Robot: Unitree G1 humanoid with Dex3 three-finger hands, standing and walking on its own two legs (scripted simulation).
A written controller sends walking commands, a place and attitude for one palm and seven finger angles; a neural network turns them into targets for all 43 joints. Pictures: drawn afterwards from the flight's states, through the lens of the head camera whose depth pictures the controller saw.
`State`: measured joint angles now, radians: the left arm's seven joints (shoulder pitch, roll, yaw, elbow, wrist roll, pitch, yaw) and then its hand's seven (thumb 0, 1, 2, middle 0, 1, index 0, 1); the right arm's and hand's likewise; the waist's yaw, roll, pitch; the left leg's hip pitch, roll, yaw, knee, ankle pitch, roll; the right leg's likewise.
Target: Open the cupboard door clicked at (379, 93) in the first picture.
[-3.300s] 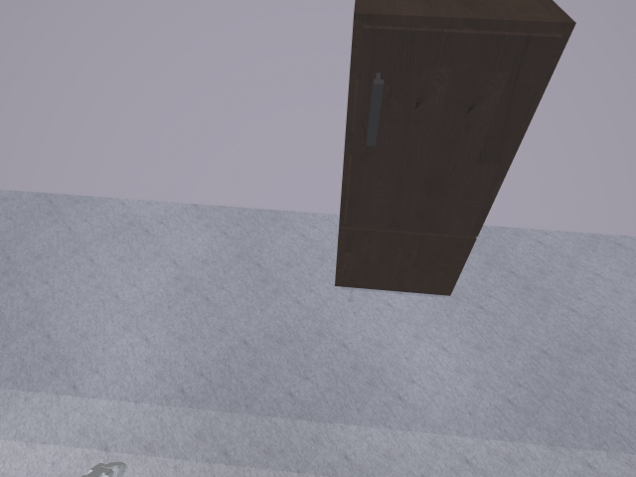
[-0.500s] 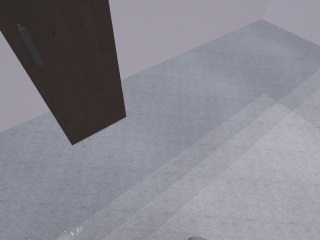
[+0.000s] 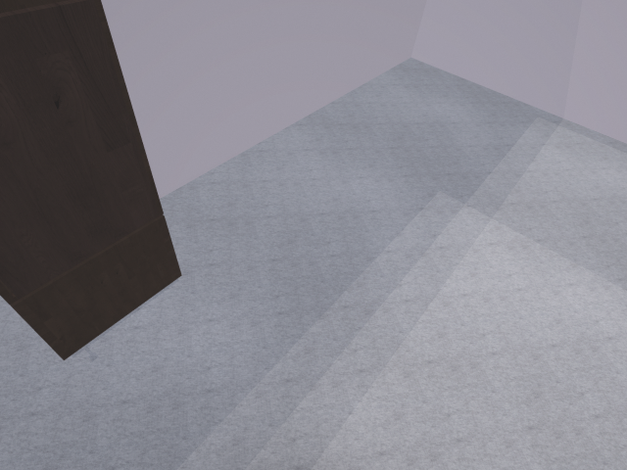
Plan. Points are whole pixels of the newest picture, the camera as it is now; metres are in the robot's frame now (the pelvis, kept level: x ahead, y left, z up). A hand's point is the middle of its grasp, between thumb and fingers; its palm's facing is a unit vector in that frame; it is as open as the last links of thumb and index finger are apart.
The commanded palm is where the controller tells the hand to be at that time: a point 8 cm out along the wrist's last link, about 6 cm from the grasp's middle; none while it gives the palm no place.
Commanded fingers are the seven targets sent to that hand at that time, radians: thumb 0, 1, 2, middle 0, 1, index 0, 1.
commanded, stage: walk to a spot facing it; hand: left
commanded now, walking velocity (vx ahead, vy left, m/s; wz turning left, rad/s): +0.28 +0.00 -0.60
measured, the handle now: out of the picture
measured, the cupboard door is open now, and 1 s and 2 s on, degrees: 0 0 0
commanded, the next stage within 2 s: turn to face it in 0.52 s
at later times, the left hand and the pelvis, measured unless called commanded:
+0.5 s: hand (258, 351) +0.34 +0.12 -0.17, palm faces -0.32 -0.93 -0.19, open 7.4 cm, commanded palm none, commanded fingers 0.00 0.90 0.90 -0.20 -0.30 -0.20 -0.30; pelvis +0.15 -0.02 -0.02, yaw -18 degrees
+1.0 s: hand (229, 336) +0.36 +0.17 -0.16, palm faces -0.26 -0.95 -0.16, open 7.4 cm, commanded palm none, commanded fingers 0.00 0.90 0.90 -0.20 -0.30 -0.20 -0.30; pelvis +0.23 +0.02 +0.01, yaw -18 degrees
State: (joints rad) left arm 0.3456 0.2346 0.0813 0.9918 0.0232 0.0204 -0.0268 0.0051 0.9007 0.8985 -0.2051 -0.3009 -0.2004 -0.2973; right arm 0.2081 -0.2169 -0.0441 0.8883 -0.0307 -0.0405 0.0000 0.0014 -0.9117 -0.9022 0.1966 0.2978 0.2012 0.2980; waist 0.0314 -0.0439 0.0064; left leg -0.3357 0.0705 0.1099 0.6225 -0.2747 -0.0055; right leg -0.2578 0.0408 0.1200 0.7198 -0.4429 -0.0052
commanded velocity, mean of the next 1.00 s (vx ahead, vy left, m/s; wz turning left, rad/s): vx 0.02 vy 0.00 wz -0.11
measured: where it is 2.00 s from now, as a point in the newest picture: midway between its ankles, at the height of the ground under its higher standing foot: outside the picture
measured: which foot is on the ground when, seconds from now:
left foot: down 0.00-0.46, up 0.48-0.82, down 0.84-1.00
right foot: up 0.00-0.44, down 0.46-0.86, up 0.88-1.00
